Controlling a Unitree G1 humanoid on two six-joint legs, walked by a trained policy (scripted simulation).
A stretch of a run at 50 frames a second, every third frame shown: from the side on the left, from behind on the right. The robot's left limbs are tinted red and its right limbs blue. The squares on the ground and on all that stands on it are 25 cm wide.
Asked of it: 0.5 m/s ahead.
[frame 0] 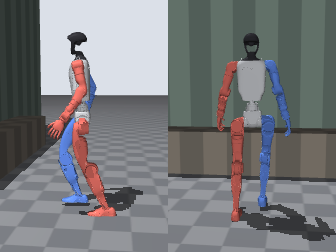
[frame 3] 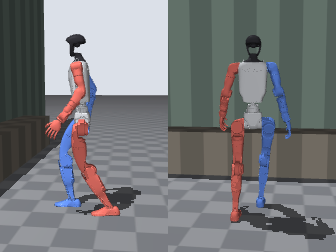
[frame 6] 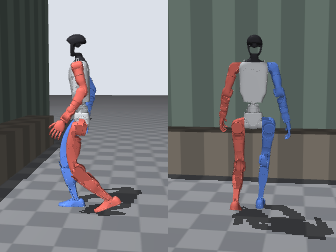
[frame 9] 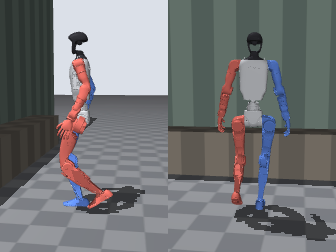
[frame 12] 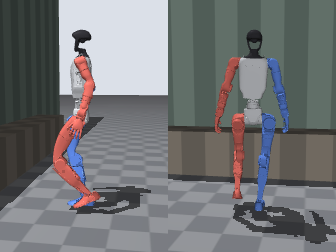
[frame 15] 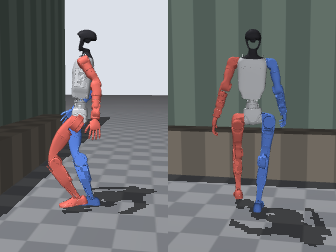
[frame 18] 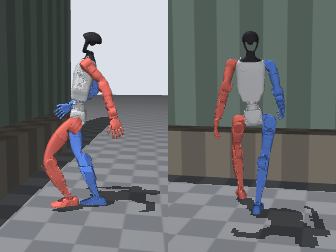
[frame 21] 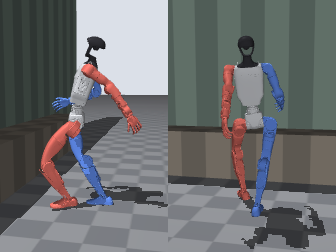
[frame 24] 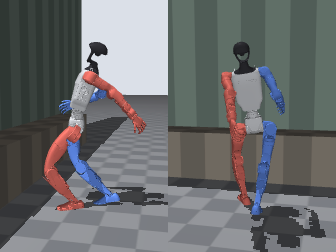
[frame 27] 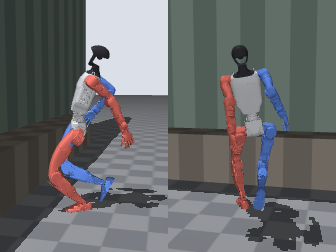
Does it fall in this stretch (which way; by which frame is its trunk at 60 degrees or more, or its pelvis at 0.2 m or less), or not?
no
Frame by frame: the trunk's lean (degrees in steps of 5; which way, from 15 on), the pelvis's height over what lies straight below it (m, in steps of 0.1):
0: 5, 0.8
3: 5, 0.8
6: 5, 0.8
9: 5, 0.8
12: 0, 0.8
15: 5, 0.8
18: 15 backward, 0.7
21: 20 backward, 0.7
24: 20 backward, 0.7
27: 25 backward and to its left, 0.7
